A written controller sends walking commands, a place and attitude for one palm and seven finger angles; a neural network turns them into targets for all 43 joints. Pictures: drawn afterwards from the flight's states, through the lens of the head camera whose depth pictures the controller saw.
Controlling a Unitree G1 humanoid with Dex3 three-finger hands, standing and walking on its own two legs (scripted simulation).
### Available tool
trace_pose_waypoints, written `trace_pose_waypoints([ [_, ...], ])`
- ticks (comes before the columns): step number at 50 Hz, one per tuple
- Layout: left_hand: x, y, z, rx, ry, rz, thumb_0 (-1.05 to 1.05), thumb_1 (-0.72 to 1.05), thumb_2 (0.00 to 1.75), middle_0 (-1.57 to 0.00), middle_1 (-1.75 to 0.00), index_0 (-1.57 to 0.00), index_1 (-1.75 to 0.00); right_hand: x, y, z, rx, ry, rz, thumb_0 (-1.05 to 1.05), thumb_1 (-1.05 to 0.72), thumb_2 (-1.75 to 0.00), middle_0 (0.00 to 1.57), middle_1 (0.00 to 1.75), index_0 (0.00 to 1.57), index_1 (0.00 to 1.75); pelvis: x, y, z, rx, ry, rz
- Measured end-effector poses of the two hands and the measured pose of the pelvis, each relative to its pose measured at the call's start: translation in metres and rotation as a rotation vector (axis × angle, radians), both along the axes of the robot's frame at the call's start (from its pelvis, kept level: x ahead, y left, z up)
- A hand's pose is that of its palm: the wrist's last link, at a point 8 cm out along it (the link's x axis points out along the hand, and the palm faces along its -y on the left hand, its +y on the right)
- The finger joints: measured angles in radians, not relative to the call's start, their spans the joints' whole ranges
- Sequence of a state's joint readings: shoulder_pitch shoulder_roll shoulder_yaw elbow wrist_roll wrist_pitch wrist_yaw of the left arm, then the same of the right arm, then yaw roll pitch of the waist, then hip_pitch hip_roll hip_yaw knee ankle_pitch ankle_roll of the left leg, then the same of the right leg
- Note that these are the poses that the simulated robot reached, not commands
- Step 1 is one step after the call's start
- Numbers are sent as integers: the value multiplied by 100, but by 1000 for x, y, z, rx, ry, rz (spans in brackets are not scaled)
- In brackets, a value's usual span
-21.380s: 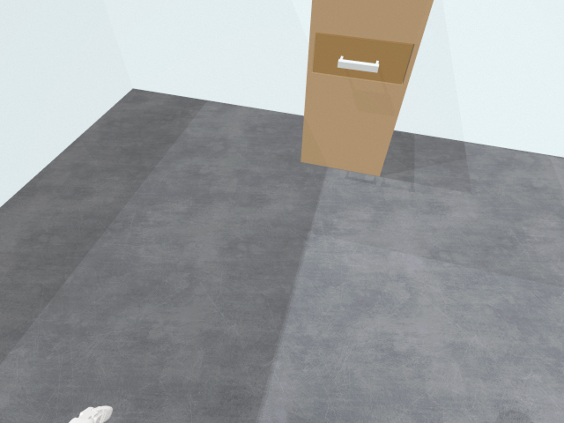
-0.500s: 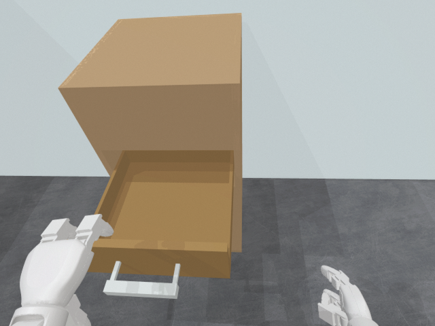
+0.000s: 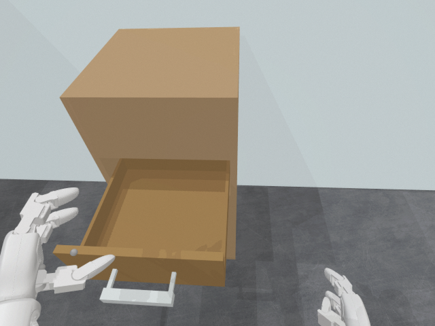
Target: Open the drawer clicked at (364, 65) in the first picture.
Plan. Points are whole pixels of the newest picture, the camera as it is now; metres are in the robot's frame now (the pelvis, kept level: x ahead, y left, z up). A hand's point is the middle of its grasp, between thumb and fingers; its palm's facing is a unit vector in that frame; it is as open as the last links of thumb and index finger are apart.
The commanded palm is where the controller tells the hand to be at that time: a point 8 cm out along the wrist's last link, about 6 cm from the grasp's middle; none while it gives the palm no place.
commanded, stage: draw the hand back to the body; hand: left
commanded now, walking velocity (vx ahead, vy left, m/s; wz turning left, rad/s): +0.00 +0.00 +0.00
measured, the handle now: (140, 286) +0.23 +0.22 -0.17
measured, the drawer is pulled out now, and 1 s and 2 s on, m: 0.30 0.30 0.30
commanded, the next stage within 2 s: step back with the hand held close in 0.54 s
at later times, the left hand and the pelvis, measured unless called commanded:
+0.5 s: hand (56, 246) +0.18 +0.24 +0.15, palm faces +0.40 -0.82 -0.40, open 7.7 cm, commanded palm +0.13 +0.28 +0.18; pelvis +0.00 +0.00 +0.00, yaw +0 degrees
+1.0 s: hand (49, 259) +0.17 +0.25 +0.14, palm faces +0.26 -0.81 -0.52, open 7.4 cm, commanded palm +0.10 +0.29 +0.18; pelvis -0.03 +0.01 +0.00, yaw +0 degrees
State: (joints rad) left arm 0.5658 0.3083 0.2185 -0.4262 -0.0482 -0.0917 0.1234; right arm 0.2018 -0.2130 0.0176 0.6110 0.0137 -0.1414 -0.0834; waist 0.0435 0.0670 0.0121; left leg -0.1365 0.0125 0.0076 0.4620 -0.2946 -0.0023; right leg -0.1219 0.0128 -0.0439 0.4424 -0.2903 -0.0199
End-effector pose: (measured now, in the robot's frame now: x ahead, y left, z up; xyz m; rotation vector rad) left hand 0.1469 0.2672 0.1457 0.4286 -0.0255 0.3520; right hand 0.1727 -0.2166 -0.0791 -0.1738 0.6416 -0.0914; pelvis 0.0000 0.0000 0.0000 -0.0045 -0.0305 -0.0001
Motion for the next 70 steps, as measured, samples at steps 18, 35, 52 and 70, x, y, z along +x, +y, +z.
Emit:
trace_pose_waypoints([
  [18,-7,10,31,57,-105,41,1,63,78,-23,-47,-22,-47,20,6,8,13,-34,27,1,-90,-90,21,30,21,29,1,-2,3,-1,-12,3],
  [35,-7,9,32,69,-95,27,2,88,89,-21,-30,-21,-31,9,2,3,5,9,26,1,-90,-90,21,30,21,29,-2,-3,3,-5,-5,9],
  [52,-20,21,24,152,-4,-94,2,89,90,-21,-30,-21,-30,-29,-11,2,-63,126,-87,1,-91,-90,20,30,20,29,-33,14,-1,-9,75,6],
  [70,-76,24,28,126,-161,-48,2,89,90,-21,-30,-21,-30,-71,11,-2,-52,80,-13,1,-90,-90,21,30,21,30,-78,15,-11,-27,71,19],
])
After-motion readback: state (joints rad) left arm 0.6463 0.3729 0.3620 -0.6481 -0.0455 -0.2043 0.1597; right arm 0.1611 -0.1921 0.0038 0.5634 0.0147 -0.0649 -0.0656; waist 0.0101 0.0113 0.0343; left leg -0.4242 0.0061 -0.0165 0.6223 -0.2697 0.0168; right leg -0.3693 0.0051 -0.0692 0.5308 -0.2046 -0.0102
